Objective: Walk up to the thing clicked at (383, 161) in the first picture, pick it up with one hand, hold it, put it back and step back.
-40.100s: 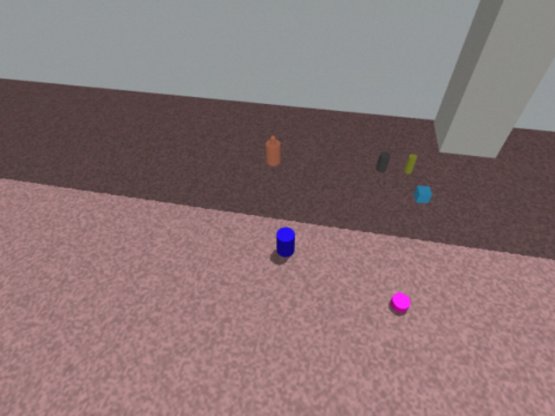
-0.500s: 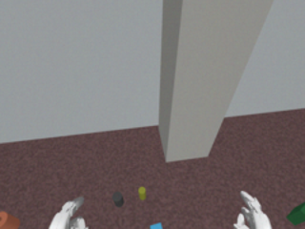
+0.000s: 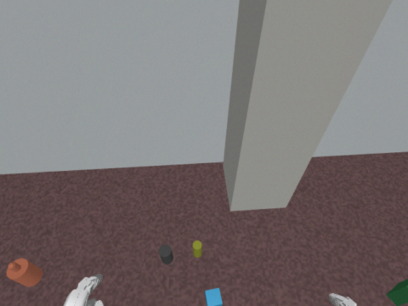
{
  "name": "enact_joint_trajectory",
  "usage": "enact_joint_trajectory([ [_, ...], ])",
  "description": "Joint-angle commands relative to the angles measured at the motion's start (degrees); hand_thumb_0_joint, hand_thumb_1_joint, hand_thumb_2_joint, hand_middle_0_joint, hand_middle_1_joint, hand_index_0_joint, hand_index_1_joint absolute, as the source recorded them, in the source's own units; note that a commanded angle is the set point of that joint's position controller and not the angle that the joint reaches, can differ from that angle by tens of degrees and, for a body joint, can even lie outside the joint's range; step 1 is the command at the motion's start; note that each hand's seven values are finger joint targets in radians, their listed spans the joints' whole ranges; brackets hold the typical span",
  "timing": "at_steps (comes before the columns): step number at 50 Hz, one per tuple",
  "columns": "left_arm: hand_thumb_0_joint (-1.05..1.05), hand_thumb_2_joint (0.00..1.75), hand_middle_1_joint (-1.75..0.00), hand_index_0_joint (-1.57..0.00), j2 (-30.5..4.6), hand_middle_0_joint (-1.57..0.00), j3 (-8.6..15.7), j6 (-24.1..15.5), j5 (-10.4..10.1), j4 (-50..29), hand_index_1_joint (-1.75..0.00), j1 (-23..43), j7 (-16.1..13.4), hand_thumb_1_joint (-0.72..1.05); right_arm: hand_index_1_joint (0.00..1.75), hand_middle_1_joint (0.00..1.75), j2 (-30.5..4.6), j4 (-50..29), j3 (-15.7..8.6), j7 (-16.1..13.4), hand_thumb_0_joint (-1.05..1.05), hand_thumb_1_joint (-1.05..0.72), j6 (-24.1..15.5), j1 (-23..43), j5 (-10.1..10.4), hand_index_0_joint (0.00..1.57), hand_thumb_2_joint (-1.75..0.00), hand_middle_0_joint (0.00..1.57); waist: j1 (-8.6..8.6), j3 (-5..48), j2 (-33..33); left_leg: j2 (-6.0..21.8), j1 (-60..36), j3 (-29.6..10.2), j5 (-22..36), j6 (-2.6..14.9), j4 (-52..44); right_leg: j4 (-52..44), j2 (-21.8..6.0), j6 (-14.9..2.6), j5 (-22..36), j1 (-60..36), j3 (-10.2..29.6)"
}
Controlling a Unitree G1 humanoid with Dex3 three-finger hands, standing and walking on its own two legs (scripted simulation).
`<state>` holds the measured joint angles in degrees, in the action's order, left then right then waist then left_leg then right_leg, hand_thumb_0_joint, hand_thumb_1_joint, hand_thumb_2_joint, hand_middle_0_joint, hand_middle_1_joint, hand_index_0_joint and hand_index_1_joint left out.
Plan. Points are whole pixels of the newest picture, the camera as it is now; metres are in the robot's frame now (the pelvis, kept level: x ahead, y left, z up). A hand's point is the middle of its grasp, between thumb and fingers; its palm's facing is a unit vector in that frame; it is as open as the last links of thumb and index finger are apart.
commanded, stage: stand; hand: left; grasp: from above
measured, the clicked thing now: (166, 254) +0.46 +0.20 -0.69
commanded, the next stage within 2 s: none
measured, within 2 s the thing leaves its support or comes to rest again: neither
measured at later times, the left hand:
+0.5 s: hand out of the picture +0.04 +0.24 -0.13, palm faces +0.05 -0.94 -0.32, open 7.4 cm
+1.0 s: hand out of the picture +0.06 +0.24 -0.12, palm faces +0.03 -0.94 -0.33, open 7.4 cm
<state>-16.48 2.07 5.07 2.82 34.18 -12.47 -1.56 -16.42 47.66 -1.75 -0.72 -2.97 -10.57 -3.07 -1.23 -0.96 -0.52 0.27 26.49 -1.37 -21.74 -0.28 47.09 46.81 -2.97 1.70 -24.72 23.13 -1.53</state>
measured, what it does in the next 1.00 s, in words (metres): stands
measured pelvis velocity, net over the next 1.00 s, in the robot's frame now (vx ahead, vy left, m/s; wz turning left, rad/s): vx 0.01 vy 0.00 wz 0.01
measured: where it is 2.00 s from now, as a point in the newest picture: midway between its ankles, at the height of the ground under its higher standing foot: outside the picture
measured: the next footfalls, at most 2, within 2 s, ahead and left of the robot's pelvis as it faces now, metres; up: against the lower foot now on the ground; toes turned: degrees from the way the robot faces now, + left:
none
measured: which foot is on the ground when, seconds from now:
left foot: down 0.00-1.00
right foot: down 0.00-1.00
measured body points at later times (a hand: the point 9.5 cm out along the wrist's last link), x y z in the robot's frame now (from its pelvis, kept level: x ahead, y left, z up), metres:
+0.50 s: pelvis +0.01 +0.00 +0.04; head +0.01 +0.00 +0.49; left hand +0.04 +0.29 -0.10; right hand +0.08 -0.27 -0.10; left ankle +0.03 +0.12 -0.70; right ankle +0.00 -0.14 -0.70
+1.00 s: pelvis +0.01 +0.00 +0.04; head +0.01 +0.00 +0.49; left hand +0.06 +0.29 -0.10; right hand +0.08 -0.29 -0.10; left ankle +0.03 +0.13 -0.70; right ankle +0.00 -0.14 -0.70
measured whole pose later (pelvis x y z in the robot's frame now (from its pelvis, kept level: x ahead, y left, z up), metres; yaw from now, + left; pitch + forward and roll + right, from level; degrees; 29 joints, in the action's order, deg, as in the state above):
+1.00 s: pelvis +0.01 +0.00 +0.04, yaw +1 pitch -4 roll +0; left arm -17.8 2.0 0.0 1.4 66.3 -7.5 -0.7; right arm -17.8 65.0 -0.9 -0.8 -0.2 -7.8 -0.9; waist -0.3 -3.9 0.7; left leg 0.4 8.3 -2.1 -9.7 -0.6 21.5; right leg 19.5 -2.5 1.8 -11.9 4.0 -3.0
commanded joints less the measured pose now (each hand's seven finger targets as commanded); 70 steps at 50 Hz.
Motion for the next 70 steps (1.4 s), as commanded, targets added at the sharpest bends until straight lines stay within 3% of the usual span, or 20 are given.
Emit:
enact_joint_trajectory([
  [1, 0.0, 0.9, -0.3, -0.2, -7.36, -0.2, 3.38, -4.35, 0.12, 3.0, -0.3, 1.5, -0.82, 0.9, 0.3, 0.3, -9.47, -2.33, -3.28, -0.01, 0.0, -0.9, -0.66, 3.68, -0.2, 0.2, -0.9, 0.2, -0.89, 3.49, 3.44, 3.91, -5.77, -7.57, 4.13, 4.43, -16.19, -11.32, -0.49, -2.5, 6.1, -4.12, 1.92],
  [3, 0.0, 0.9, -0.3, -0.2, -7.42, -0.2, 3.26, -4.93, 0.05, 6.51, -0.3, 1.36, -0.64, 0.9, 0.3, 0.3, -9.74, -0.72, -3.24, -0.21, 0.0, -0.9, -0.13, 3.57, -0.04, 0.2, -0.9, 0.2, -0.63, 2.28, 3.85, 3.83, -6.47, -7.53, 3.32, 3.97, -18.13, -13.89, -0.72, -2.55, 7.3, -5.88, 2.0],
  [7, 0.0, 0.9, -0.3, -0.2, -8.53, -0.2, 3.28, -5.77, -0.36, 12.45, -0.3, 1.05, -0.78, 0.9, 0.3, 0.3, -9.72, 2.63, -3.07, -0.68, 0.0, -0.9, 0.53, 2.43, 0.44, 0.2, -0.9, 0.2, 0.09, 2.67, 2.39, 3.74, -11.05, -6.44, 10.09, 3.34, -19.09, -18.39, -1.98, -2.74, 12.11, -9.17, 3.07],
  [8, 0.0, 0.9, -0.3, -0.2, -9.02, -0.2, 3.3, -5.89, -0.45, 13.76, -0.3, 1.0, -0.89, 0.9, 0.3, 0.3, -9.73, 3.48, -3.01, -0.74, 0.0, -0.9, 0.6, 2.22, 0.62, 0.2, -0.9, 0.2, 0.14, 3.09, 2.12, 3.9, -12.16, -6.2, 14.31, 3.23, -19.11, -18.96, -2.5, -2.9, 14.55, -10.63, 3.26],
  [13, 0.0, 0.9, -0.3, -0.2, -9.79, -0.2, 2.86, -5.75, -0.94, 19.22, -0.3, 0.9, -1.28, 0.9, 0.3, 0.3, -10.12, 6.9, -2.61, -1.2, 0.0, -0.9, 1.24, 2.31, 1.2, 0.2, -0.9, 0.2, 0.34, 2.29, 1.43, 4.5, -15.89, -5.85, 18.65, 2.79, -21.79, -22.62, -3.01, -2.4, 17.48, -13.5, 2.87],
  [20, 0.0, 0.9, -0.3, -0.2, -10.6, -0.2, 2.26, -5.76, -0.76, 24.35, -0.3, 1.93, -1.14, 0.9, 0.3, 0.3, -10.73, 10.17, -2.25, -1.25, 0.0, -0.9, 2.08, 3.44, 1.66, 0.2, -0.9, 0.2, 0.48, -1.5, 0.99, 4.52, -16.38, -5.96, 12.11, 2.0, -26.0, -27.91, -3.24, -1.88, 13.05, -14.34, 2.82],
  [27, 0.0, 0.9, -0.3, -0.2, -11.05, -0.2, 2.06, -5.75, -0.96, 27.23, -0.3, 2.71, -0.89, 0.9, 0.3, 0.3, -10.95, 12.01, -1.88, -1.04, 0.0, -0.9, 2.17, 3.93, 1.71, 0.2, -0.9, 0.2, 0.24, -2.07, 1.08, 5.09, -16.35, -6.33, 10.98, 1.88, -28.01, -29.58, -3.76, -1.78, 12.73, -16.23, 2.88],
  [38, 0.0, 0.9, -0.3, -0.2, -12.11, -0.2, 1.93, -5.97, -1.24, 28.38, -0.3, 5.56, -0.54, 0.9, 0.3, 0.3, -11.61, 13.42, -1.35, -0.81, 0.0, -0.9, 1.79, 5.06, 1.94, 0.2, -0.9, 0.2, 0.36, -1.22, 1.38, 5.5, -17.33, -6.11, 15.42, 1.57, -29.6, -30.73, -4.12, -1.81, 14.83, -17.81, 2.69],
  [45, 0.0, 0.9, -0.3, -0.2, -12.74, -0.2, 1.92, -6.02, -1.36, 28.93, -0.3, 5.89, -0.19, 0.9, 0.3, 0.3, -12.6, 14.0, -1.13, -0.7, 0.0, -0.9, 1.74, 5.3, 1.97, 0.2, -0.9, 0.2, 0.56, -0.81, 1.47, 5.63, -17.17, -6.02, 13.62, 1.71, -30.22, -31.14, -4.27, -1.85, 15.03, -18.0, 3.03],
  [50, 0.0, 0.9, -0.3, -0.2, -12.64, -0.2, 1.86, -6.03, -1.54, 29.06, -0.3, 6.2, -0.15, 0.9, 0.3, 0.3, -12.69, 14.36, -0.89, -0.77, 0.0, -0.9, 1.53, 5.37, 2.06, 0.2, -0.9, 0.2, 0.39, 0.76, 1.69, 6.16, -18.54, -6.0, 18.43, 1.76, -29.68, -30.8, -4.67, -2.02, 17.21, -19.1, 3.07],
  [63, 0.0, 0.9, -0.3, -0.2, -13.22, -0.2, 1.79, -6.12, -1.71, 29.23, -0.3, 6.67, 0.09, 0.9, 0.3, 0.3, -13.19, 14.87, -0.58, -0.71, 0.0, -0.9, 1.57, 6.16, 2.21, 0.2, -0.9, 0.2, 0.65, 0.79, 0.8, 6.32, -19.64, -5.58, 20.77, 1.46, -29.52, -31.19, -4.57, -1.88, 18.32, -18.63, 2.74],
  [66, 0.0, 0.9, -0.3, -0.2, -13.16, -0.2, 1.79, -6.27, -1.81, 29.01, -0.3, 7.03, 0.03, 0.9, 0.3, 0.3, -13.13, 14.79, -0.52, -0.63, 0.0, -0.9, 1.54, 6.28, 2.18, 0.2, -0.9, 0.2, 0.61, 1.74, 0.5, 6.53, -20.1, -5.47, 23.34, 1.67, -28.99, -31.0, -4.84, -1.77, 20.87, -19.54, 2.65],
  [70, 0.0, 0.9, -0.3, -0.2, -13.42, -0.2, 1.9, -6.18, -1.75, 28.88, -0.3, 7.52, 0.13, 0.9, 0.3, 0.3, -13.41, 14.81, -0.5, -0.64, 0.0, -0.9, 1.57, 6.54, 2.12, 0.2, -0.9, 0.2, 0.72, 0.98, 1.37, 6.56, -19.23, -5.42, 20.84, 1.58, -29.45, -31.22, -4.95, -2.0, 18.94, -19.32, 2.85],
])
